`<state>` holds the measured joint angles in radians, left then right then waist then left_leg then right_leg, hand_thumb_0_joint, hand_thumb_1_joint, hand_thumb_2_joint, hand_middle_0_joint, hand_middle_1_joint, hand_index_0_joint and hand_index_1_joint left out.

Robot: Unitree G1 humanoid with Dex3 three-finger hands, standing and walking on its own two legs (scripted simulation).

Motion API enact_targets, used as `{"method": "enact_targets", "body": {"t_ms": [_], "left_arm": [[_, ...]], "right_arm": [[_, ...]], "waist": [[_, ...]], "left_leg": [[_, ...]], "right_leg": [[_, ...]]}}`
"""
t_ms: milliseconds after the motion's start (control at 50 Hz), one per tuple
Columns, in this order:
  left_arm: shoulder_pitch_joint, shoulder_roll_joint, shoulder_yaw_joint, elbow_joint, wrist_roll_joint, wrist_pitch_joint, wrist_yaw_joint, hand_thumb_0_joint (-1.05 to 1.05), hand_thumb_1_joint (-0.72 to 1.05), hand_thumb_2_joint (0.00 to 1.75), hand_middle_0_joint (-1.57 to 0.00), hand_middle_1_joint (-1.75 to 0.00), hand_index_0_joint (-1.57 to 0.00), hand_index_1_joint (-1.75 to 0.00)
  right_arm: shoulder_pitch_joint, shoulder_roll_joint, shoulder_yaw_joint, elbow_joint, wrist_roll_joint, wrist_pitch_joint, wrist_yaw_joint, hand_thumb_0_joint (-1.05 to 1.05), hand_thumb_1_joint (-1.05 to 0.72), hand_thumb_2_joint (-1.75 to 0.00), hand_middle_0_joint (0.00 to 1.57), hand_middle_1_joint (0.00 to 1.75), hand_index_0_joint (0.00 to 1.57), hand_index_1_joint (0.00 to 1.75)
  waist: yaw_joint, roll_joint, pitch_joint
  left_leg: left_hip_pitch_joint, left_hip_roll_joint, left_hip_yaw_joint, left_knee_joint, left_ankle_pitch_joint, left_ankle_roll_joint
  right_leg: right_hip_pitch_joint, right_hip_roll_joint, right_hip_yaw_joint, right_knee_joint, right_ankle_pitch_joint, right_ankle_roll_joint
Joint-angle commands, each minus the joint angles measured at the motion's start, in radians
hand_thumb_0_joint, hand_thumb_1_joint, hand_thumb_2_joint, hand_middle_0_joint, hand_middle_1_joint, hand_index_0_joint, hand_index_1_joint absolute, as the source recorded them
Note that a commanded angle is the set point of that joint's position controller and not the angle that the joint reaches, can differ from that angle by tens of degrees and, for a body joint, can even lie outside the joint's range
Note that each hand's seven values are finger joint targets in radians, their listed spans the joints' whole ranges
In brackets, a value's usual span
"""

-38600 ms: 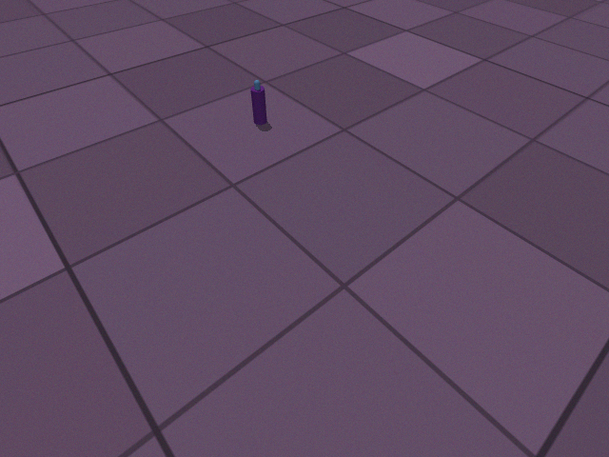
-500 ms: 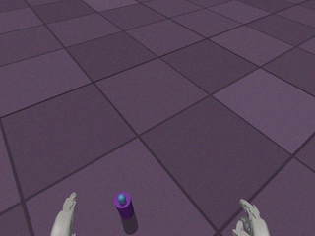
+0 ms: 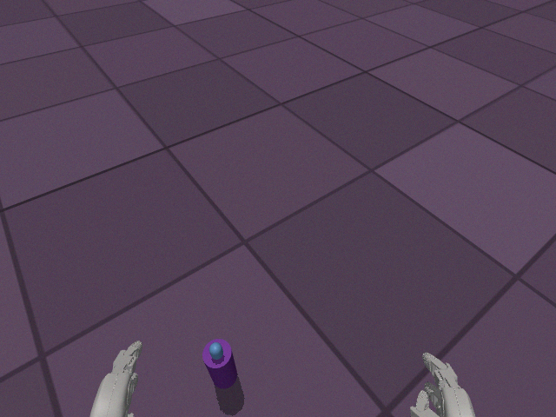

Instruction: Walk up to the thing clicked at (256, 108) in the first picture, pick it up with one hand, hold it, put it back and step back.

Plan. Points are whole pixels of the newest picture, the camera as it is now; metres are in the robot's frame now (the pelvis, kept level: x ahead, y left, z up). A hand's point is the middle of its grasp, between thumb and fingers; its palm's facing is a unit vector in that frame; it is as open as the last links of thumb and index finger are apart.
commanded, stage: stand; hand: left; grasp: from the side
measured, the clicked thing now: (220, 362) +0.39 +0.18 -0.59
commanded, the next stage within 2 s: none
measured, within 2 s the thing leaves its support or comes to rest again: neither
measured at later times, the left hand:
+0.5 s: hand out of the picture +0.07 +0.26 -0.11, palm faces +0.02 -0.94 -0.35, open 7.6 cm
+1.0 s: hand out of the picture +0.03 +0.25 -0.10, palm faces +0.02 -0.94 -0.35, open 7.4 cm
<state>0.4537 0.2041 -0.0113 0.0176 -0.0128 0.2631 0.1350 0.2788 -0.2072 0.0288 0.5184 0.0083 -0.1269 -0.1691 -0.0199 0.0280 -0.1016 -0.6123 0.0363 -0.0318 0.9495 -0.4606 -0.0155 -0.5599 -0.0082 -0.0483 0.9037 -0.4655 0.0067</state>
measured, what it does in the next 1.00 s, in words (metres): rises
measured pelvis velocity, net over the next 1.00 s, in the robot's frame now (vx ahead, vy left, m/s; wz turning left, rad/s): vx -0.01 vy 0.01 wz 0.03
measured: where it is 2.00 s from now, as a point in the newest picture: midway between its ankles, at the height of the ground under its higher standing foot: outside the picture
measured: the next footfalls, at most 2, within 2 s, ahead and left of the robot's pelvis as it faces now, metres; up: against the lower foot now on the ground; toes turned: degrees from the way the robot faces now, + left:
none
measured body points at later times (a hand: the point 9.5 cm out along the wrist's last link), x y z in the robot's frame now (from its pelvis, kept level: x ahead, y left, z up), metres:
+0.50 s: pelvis +0.00 +0.01 +0.04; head +0.00 +0.02 +0.49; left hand +0.07 +0.31 -0.09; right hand +0.08 -0.28 -0.09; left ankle +0.01 +0.12 -0.69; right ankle +0.00 -0.13 -0.69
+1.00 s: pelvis -0.01 +0.01 +0.06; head -0.01 +0.00 +0.51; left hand +0.03 +0.30 -0.08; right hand +0.06 -0.28 -0.09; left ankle +0.01 +0.13 -0.69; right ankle +0.00 -0.13 -0.69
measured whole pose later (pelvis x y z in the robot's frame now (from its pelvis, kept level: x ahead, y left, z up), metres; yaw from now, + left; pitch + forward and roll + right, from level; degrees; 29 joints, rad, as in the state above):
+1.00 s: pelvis -0.01 +0.01 +0.06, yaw +2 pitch -4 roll +0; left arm 0.17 0.32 0.00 1.14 0.03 -0.01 0.02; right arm 0.14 -0.31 -0.01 1.14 -0.02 0.00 0.00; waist 0.01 0.01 0.05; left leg -0.14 -0.01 -0.02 0.37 -0.17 0.00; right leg -0.10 -0.05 -0.05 0.37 -0.21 0.03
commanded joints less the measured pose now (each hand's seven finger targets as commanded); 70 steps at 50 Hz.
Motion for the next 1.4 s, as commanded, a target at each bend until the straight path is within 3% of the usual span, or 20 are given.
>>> {"method": "enact_targets", "body": {"t_ms": [0,60,80,100,140,160,200,280,360,480,560,580,700,800,900,1040,1120,1220,1240,1380], "left_arm": [[-0.027,0.098,0.056,-0.174,0.008,-0.054,0.013,0.0,0.13,0.75,-0.2,-0.3,-0.2,-0.3],[-0.027,0.094,0.053,-0.183,0.009,-0.059,0.011,0.0,0.37,0.9,-0.2,-0.3,-0.2,-0.3],[-0.198,0.234,0.101,0.168,0.108,-0.168,-0.037,0.0,0.45,0.9,-0.2,-0.3,-0.2,-0.3],[-0.17,0.246,0.107,0.253,0.119,-0.212,-0.064,0.0,0.53,0.9,-0.2,-0.3,-0.2,-0.3],[-0.169,0.266,0.092,0.327,0.094,-0.262,-0.09,0.0,0.69,0.9,-0.2,-0.3,-0.2,-0.3],[-0.197,0.262,0.088,0.366,0.084,-0.272,-0.097,0.0,0.77,0.9,-0.2,-0.3,-0.2,-0.3],[-0.232,0.259,0.086,0.444,0.065,-0.282,-0.103,0.0,0.9,0.9,-0.2,-0.3,-0.2,-0.3],[-0.27,0.271,0.084,0.589,0.057,-0.299,-0.101,0.0,0.9,0.9,-0.2,-0.3,-0.2,-0.3],[-0.265,0.258,0.076,0.706,0.049,-0.299,-0.098,0.0,0.9,0.9,-0.2,-0.3,-0.2,-0.3],[-0.282,0.281,0.067,0.851,0.044,-0.297,-0.098,0.0,0.9,0.9,-0.2,-0.3,-0.2,-0.3],[-0.286,0.293,0.06,0.926,0.039,-0.29,-0.101,0.0,0.9,0.9,-0.2,-0.3,-0.2,-0.3],[-0.285,0.297,0.058,0.943,0.043,-0.29,-0.101,0.0,0.9,0.9,-0.2,-0.3,-0.2,-0.3],[-0.303,0.307,0.053,1.015,0.039,-0.291,-0.105,0.0,0.9,0.9,-0.2,-0.3,-0.2,-0.3],[-0.305,0.306,0.048,1.051,0.043,-0.292,-0.105,0.0,0.9,0.9,-0.2,-0.3,-0.2,-0.3],[-0.32,0.308,0.046,1.068,0.039,-0.296,-0.104,0.0,0.9,0.9,-0.2,-0.3,-0.2,-0.3],[-0.337,0.309,0.047,1.085,0.033,-0.295,-0.105,0.0,0.9,0.9,-0.2,-0.3,-0.2,-0.3],[-0.345,0.317,0.047,1.093,0.036,-0.294,-0.106,0.0,0.9,0.9,-0.2,-0.3,-0.2,-0.3],[-0.363,0.323,0.051,1.088,0.032,-0.297,-0.107,0.0,0.9,0.9,-0.2,-0.3,-0.2,-0.3],[-0.362,0.322,0.051,1.091,0.033,-0.297,-0.107,0.0,0.9,0.9,-0.2,-0.3,-0.2,-0.3],[-0.368,0.32,0.052,1.089,0.029,-0.301,-0.109,0.0,0.9,0.9,-0.2,-0.3,-0.2,-0.3]], "right_arm": [[-0.07,-0.122,-0.056,-0.165,0.001,-0.054,-0.017,0.0,-0.9,-0.9,0.2,0.3,0.2,0.3],[-0.069,-0.12,-0.054,-0.165,0.0,-0.057,-0.019,0.0,-0.9,-0.9,0.2,0.3,0.2,0.3],[-0.121,-0.243,-0.091,0.052,-0.113,0.016,0.041,0.0,-0.9,-0.9,0.2,0.3,0.2,0.3],[-0.096,-0.24,-0.1,0.093,-0.12,0.041,0.072,0.0,-0.9,-0.9,0.2,0.3,0.2,0.3],[-0.113,-0.234,-0.105,0.106,-0.095,0.057,0.102,0.0,-0.9,-0.9,0.2,0.3,0.2,0.3],[-0.101,-0.234,-0.103,0.126,-0.08,0.054,0.118,0.0,-0.9,-0.9,0.2,0.3,0.2,0.3],[-0.106,-0.237,-0.106,0.16,-0.065,0.057,0.139,0.0,-0.9,-0.9,0.2,0.3,0.2,0.3],[-0.115,-0.241,-0.107,0.234,-0.061,0.069,0.152,0.0,-0.9,-0.9,0.2,0.3,0.2,0.3],[-0.138,-0.255,-0.103,0.296,-0.059,0.078,0.151,0.0,-0.9,-0.9,0.2,0.3,0.2,0.3],[-0.132,-0.281,-0.096,0.398,-0.046,0.093,0.146,0.0,-0.9,-0.9,0.2,0.3,0.2,0.3],[-0.152,-0.3,-0.094,0.451,-0.04,0.1,0.147,0.0,-0.9,-0.9,0.2,0.3,0.2,0.3],[-0.159,-0.3,-0.093,0.462,-0.037,0.101,0.147,0.0,-0.9,-0.9,0.2,0.3,0.2,0.3],[-0.152,-0.308,-0.091,0.52,-0.033,0.104,0.148,0.0,-0.9,-0.9,0.2,0.3,0.2,0.3],[-0.174,-0.297,-0.087,0.542,-0.03,0.108,0.151,0.0,-0.9,-0.9,0.2,0.3,0.2,0.3],[-0.173,-0.297,-0.084,0.558,-0.028,0.105,0.152,0.0,-0.9,-0.9,0.2,0.3,0.2,0.3],[-0.18,-0.304,-0.078,0.576,-0.026,0.105,0.15,0.0,-0.9,-0.9,0.2,0.3,0.2,0.3],[-0.185,-0.304,-0.076,0.579,-0.026,0.109,0.152,0.0,-0.9,-0.9,0.2,0.3,0.2,0.3],[-0.188,-0.303,-0.072,0.583,-0.025,0.107,0.152,0.0,-0.9,-0.9,0.2,0.3,0.2,0.3],[-0.188,-0.308,-0.073,0.585,-0.024,0.108,0.153,0.0,-0.9,-0.9,0.2,0.3,0.2,0.3],[-0.192,-0.32,-0.071,0.587,-0.024,0.104,0.15,0.0,-0.9,-0.9,0.2,0.3,0.2,0.3]], "waist": [[0.001,-0.015,-0.065],[-0.002,-0.015,-0.081],[0.025,-0.089,0.068],[0.028,-0.118,-0.015],[0.025,-0.07,-0.017],[0.023,-0.035,-0.033],[0.031,-0.046,0.001],[0.025,-0.041,0.004],[0.045,0.015,0.057],[0.031,-0.002,0.079],[0.033,0.018,0.12],[0.035,0.005,0.113],[0.028,0.006,0.138],[0.032,-0.019,0.156],[0.026,-0.029,0.134],[0.027,-0.016,0.117],[0.026,-0.045,0.155],[0.024,-0.026,0.121],[0.025,-0.03,0.126],[0.024,-0.021,0.081]], "left_leg": [[0.07,-0.024,0.024,-0.164,0.166,0.02],[0.082,-0.025,0.031,-0.158,0.168,0.022],[0.07,-0.011,-0.026,-0.192,0.242,0.045],[0.13,-0.002,-0.007,-0.177,0.262,0.068],[0.181,-0.006,-0.035,-0.203,0.272,0.079],[0.216,-0.003,-0.036,-0.229,0.296,0.075],[0.237,-0.006,-0.041,-0.269,0.264,0.073],[0.294,0.0,-0.047,-0.324,0.316,0.071],[0.314,0.035,-0.103,-0.428,0.341,0.077],[0.393,0.045,-0.098,-0.517,0.359,0.056],[0.387,0.056,-0.119,-0.613,0.242,0.05],[0.407,0.054,-0.115,-0.611,0.275,0.048],[0.407,0.059,-0.117,-0.674,0.22,0.041],[0.426,0.056,-0.111,-0.674,0.242,0.038],[0.469,0.058,-0.098,-0.662,0.328,0.037],[0.461,0.063,-0.088,-0.669,0.351,0.036],[0.449,0.06,-0.088,-0.682,0.323,0.032],[0.471,0.068,-0.083,-0.677,0.379,0.031],[0.458,0.066,-0.081,-0.677,0.357,0.031],[0.501,0.076,-0.071,-0.665,0.45,0.033]], "right_leg": [[0.017,0.027,-0.017,-0.159,0.164,-0.013],[0.026,0.023,-0.009,-0.164,0.169,-0.012],[0.153,-0.079,0.107,-0.222,0.14,-0.073],[0.188,-0.103,0.139,-0.224,0.219,-0.097],[0.19,-0.108,0.167,-0.242,0.24,-0.102],[0.201,-0.105,0.156,-0.232,0.271,-0.095],[0.189,-0.099,0.135,-0.266,0.234,-0.075],[0.254,-0.104,0.124,-0.314,0.292,-0.059],[0.292,-0.08,0.08,-0.348,0.288,-0.041],[0.372,-0.102,0.091,-0.463,0.316,-0.035],[0.407,-0.098,0.083,-0.514,0.25,-0.028],[0.411,-0.103,0.08,-0.529,0.263,-0.028],[0.434,-0.107,0.084,-0.568,0.246,-0.02],[0.412,-0.112,0.081,-0.6,0.218,-0.016],[0.422,-0.123,0.092,-0.618,0.264,-0.017],[0.467,-0.128,0.092,-0.621,0.316,-0.017],[0.432,-0.12,0.088,-0.64,0.244,-0.015],[0.46,-0.129,0.096,-0.636,0.318,-0.017],[0.46,-0.125,0.094,-0.644,0.289,-0.015],[0.494,-0.133,0.096,-0.635,0.421,-0.014]]}}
